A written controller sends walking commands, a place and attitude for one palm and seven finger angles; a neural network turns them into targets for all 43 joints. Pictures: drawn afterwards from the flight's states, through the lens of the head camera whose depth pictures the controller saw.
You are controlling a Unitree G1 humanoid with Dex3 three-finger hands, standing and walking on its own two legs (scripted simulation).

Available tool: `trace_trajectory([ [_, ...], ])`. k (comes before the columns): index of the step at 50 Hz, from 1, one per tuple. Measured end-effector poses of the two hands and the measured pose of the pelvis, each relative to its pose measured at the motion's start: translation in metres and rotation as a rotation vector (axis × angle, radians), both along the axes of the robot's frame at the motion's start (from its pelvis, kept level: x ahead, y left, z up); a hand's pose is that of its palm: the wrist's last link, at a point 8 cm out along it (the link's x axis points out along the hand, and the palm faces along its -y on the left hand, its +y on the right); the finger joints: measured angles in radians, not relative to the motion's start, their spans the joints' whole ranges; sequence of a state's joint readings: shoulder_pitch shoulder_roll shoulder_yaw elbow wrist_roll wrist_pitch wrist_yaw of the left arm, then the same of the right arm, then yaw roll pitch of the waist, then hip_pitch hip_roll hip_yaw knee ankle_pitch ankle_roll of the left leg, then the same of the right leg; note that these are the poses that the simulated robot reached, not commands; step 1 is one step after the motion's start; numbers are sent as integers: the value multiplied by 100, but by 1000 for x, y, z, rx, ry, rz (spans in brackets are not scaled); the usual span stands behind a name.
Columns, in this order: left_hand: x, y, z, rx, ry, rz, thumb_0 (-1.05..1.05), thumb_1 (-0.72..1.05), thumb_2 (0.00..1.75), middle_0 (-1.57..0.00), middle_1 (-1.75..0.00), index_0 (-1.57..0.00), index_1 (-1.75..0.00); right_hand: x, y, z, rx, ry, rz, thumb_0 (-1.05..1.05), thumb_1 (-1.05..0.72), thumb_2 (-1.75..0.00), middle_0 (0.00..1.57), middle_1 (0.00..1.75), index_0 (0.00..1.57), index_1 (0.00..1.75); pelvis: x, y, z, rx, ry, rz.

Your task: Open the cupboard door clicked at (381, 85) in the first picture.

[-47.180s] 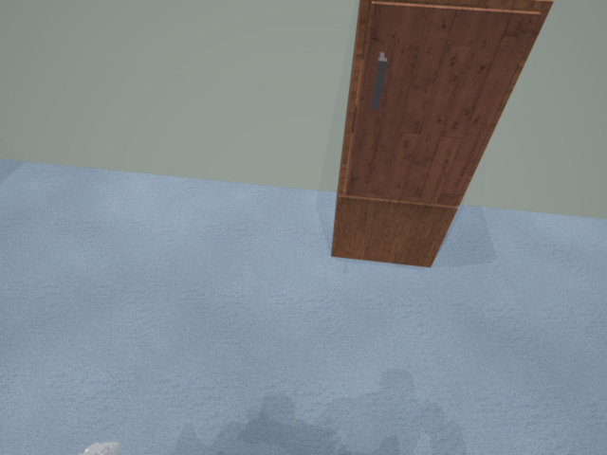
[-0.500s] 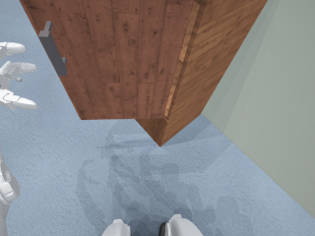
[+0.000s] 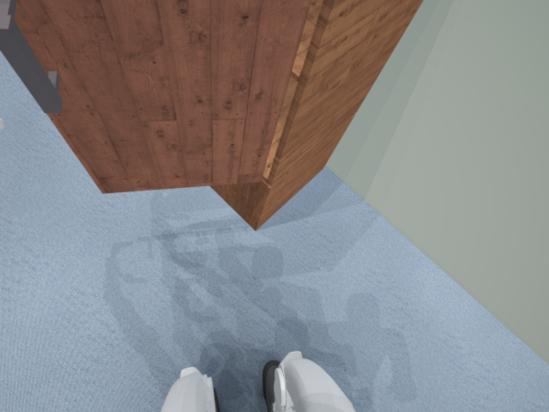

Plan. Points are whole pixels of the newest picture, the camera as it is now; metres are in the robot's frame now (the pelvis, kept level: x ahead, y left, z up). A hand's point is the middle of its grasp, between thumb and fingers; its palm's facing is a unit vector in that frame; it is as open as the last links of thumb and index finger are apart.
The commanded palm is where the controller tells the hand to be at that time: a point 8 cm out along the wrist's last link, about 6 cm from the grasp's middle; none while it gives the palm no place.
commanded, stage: move the hooked fingers beside the handle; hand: left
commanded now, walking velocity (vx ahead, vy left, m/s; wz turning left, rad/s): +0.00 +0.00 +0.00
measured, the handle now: (32, 57) +0.56 +0.25 +0.10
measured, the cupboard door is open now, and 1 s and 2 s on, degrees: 53 53 53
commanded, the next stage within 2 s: slide the fingers in behind the handle in 0.78 s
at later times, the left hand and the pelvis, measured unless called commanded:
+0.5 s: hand out of the picture +0.50 +0.32 +0.10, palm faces +0.04 -1.00 +0.00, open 14.0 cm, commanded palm +0.50 +0.35 +0.10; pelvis +0.01 +0.00 +0.00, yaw +0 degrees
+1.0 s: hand out of the picture +0.51 +0.30 +0.10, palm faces +0.02 -1.00 -0.01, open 14.0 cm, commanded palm +0.51 +0.33 +0.09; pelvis +0.00 +0.00 +0.00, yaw +0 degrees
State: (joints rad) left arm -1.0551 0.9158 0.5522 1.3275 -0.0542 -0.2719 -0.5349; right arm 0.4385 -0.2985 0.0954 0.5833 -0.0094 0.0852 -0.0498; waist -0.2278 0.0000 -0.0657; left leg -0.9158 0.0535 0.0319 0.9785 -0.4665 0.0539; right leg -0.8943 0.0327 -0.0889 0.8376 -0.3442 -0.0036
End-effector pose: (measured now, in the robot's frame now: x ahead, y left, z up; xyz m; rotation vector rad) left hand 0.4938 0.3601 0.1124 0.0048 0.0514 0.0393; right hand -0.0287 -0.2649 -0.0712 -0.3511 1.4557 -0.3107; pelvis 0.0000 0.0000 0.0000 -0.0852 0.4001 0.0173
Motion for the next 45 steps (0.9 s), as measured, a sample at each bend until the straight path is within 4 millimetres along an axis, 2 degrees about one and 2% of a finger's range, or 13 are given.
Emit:
trace_trajectory([
  [5, 7, 2, -2, 13, 6, -11, -1, -50, 30, -30, -120, -30, -120, -6, 4, 0, 8, 31, -21, 0, -90, -90, 21, 30, 20, 30, 3, 1, -1, -4, 16, -6],
  [11, 5, 4, -11, -5, 13, -8, -1, -50, 30, -30, -120, -30, -120, -7, 7, 1, 21, 49, -31, 0, -90, -90, 21, 30, 20, 30, 7, 2, 0, -6, 23, -12],
  [20, -6, 11, -11, -2, -5, 9, -1, -50, 30, -30, -120, -30, -120, 11, 3, 2, 26, 18, -8, 0, -90, -90, 21, 30, 20, 30, 11, 1, 1, -11, 8, -4],
  [28, -14, 7, -9, -5, 2, -6, -1, -50, 30, -30, -120, -30, -120, 31, -2, -1, 20, -31, 31, 0, -90, -90, 21, 30, 20, 30, 9, 0, 2, -10, -8, 9],
  [33, -12, 6, -11, -6, 7, 1, -1, -50, 30, -30, -120, -30, -120, 36, -4, -3, 10, -58, 46, 0, -90, -90, 21, 30, 20, 30, 5, -2, -1, -10, -5, 10],
  [38, -8, 4, -11, 3, 1, 1, -1, -50, 30, -30, -120, -30, -120, 31, -3, -6, 8, -52, 42, 0, -90, -90, 21, 30, 20, 30, 1, -2, -4, -11, 2, 10],
  [45, -3, 1, -10, 10, -10, -7, -1, -50, 30, -30, -120, -30, -120, 10, 1, -7, 17, -5, 9, 0, -90, -90, 21, 30, 20, 30, -1, -2, -5, -11, 16, 3],
])
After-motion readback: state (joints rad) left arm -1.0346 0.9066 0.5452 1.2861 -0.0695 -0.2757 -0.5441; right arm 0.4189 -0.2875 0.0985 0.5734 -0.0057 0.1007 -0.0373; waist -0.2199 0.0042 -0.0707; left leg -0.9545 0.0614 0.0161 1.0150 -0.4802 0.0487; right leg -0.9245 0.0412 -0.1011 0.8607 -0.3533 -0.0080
